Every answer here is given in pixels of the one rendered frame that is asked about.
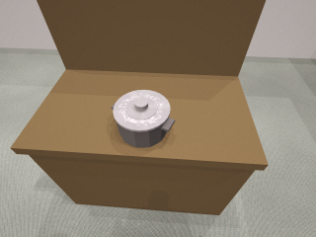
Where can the pot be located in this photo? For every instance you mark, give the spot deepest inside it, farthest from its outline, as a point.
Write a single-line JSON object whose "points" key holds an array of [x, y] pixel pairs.
{"points": [[144, 139]]}

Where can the table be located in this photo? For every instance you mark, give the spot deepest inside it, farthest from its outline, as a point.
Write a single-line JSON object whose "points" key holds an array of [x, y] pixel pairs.
{"points": [[189, 51]]}

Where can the knob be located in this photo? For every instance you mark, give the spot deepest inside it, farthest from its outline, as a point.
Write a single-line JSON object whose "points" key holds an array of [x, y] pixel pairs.
{"points": [[141, 104]]}

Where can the lid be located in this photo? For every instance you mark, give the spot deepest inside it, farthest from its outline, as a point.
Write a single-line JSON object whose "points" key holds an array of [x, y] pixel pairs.
{"points": [[128, 117]]}

